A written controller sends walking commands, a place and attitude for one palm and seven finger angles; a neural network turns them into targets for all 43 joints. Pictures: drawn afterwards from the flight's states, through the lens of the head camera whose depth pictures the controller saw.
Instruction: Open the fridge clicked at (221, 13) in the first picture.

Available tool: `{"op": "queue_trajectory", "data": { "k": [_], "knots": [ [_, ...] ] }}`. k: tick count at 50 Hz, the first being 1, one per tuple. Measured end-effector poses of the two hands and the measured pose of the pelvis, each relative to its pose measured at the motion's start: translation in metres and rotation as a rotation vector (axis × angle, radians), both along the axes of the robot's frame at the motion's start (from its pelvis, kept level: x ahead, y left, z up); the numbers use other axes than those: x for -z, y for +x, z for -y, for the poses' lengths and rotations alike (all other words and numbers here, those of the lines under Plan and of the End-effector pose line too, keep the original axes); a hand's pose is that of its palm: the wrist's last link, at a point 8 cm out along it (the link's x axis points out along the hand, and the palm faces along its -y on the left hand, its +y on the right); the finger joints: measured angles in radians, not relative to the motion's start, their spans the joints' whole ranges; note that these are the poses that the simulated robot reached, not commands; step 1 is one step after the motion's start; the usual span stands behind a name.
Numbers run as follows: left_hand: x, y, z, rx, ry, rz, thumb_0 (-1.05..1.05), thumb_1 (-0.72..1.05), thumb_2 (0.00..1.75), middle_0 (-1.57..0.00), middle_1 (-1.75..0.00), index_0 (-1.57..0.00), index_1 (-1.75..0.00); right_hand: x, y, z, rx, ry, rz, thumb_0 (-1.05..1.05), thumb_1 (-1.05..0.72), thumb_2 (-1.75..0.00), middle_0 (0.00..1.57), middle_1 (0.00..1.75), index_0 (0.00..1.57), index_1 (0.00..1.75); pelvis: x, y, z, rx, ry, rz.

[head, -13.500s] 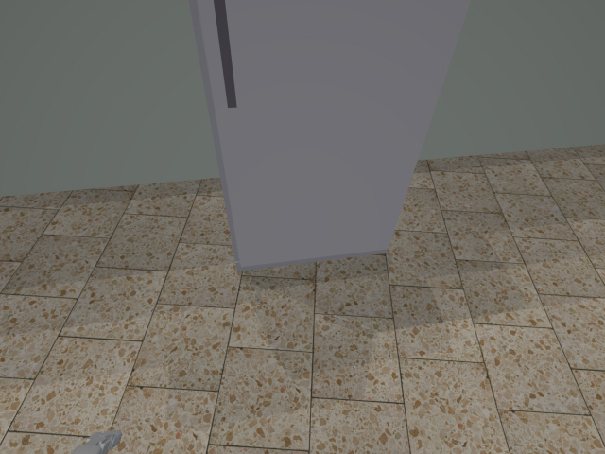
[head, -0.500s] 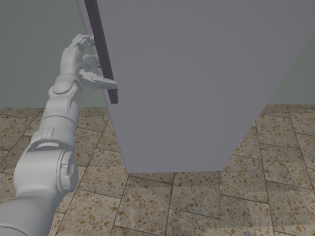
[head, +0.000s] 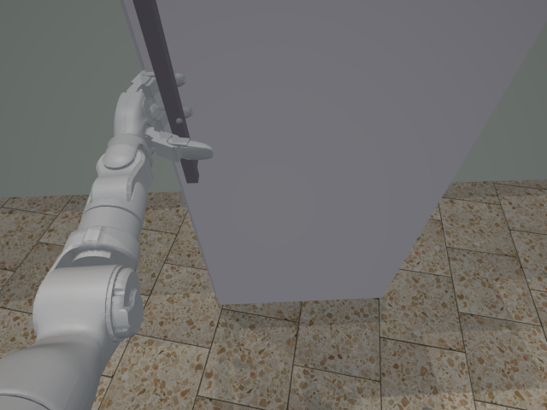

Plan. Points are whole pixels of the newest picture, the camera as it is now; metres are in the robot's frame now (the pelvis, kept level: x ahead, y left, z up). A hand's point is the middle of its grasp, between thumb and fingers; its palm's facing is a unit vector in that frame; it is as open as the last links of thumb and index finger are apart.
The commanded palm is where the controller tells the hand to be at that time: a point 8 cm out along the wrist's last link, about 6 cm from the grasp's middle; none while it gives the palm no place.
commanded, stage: slide the fingers in behind the handle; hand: left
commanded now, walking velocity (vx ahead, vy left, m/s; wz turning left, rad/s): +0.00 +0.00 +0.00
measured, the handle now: (160, 43) +0.53 +0.15 +0.27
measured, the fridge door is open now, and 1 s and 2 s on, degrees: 0 0 0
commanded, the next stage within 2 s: grip the handle and tug to test in 0.56 s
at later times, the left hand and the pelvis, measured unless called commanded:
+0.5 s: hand (180, 120) +0.48 +0.13 +0.18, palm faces +0.03 -1.00 +0.00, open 14.0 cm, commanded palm +0.46 +0.18 +0.18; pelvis +0.00 +0.00 +0.00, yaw +0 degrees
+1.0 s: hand (176, 119) +0.49 +0.14 +0.18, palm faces +0.03 -1.00 +0.00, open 11.2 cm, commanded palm +0.46 +0.19 +0.18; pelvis +0.00 +0.01 +0.00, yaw +0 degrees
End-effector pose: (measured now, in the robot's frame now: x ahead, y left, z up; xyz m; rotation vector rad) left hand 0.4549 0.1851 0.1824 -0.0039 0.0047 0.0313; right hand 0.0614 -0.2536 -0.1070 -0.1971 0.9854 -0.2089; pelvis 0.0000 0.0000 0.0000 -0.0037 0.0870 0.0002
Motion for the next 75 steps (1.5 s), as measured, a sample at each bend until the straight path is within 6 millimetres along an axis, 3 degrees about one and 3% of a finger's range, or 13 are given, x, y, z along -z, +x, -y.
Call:
{"op": "queue_trajectory", "data": {
  "k": [14,25,39,49,66,75],
  "knots": [
    [-0.001,0.002,0.008,0.015,-0.004,0.014,-0.01,-0.50,0.30,-0.30,-1.20,-0.30,-1.20,0.002,-0.015,0.002,0.005,-0.007,-0.024,0.01,-0.91,-0.90,0.21,0.30,0.21,0.30,0.001,-0.006,0.000,-0.001,0.001,-0.011],
    [0.002,0.006,0.000,0.006,0.009,0.014,-0.01,-0.50,0.30,-0.30,-1.20,-0.30,-1.20,0.004,-0.030,-0.001,0.028,-0.002,-0.057,0.01,-0.91,-0.90,0.21,0.30,0.21,0.30,0.001,-0.005,-0.002,0.006,0.000,-0.016],
    [0.003,0.008,0.001,0.017,-0.006,0.015,-0.01,-0.46,0.32,-0.30,-1.20,-0.30,-1.20,0.002,-0.018,-0.005,0.017,-0.001,-0.043,0.01,-0.91,-0.90,0.21,0.30,0.21,0.30,0.001,0.002,-0.007,0.007,-0.002,-0.020],
    [0.003,0.009,-0.007,0.002,0.003,0.016,-0.01,-0.13,0.46,-0.33,-1.25,-0.34,-1.25,0.000,-0.003,-0.008,0.001,-0.001,-0.021,0.01,-0.91,-0.90,0.21,0.30,0.21,0.30,0.001,0.004,-0.007,0.002,-0.004,-0.021],
    [0.003,0.003,0.004,0.000,-0.017,0.010,0.01,0.63,0.79,-0.42,-1.36,-0.42,-1.36,0.001,0.007,-0.008,-0.006,0.014,-0.002,0.01,-0.91,-0.90,0.21,0.30,0.21,0.30,0.000,0.006,-0.004,0.005,-0.002,-0.007],
    [0.002,0.002,0.008,0.015,-0.006,0.007,0.02,0.72,0.81,-0.41,-1.39,-0.42,-1.39,-0.001,0.001,-0.003,0.014,0.004,0.004,0.01,-0.91,-0.90,0.21,0.30,0.21,0.30,-0.001,0.002,-0.001,0.011,-0.001,0.000]
  ]
}}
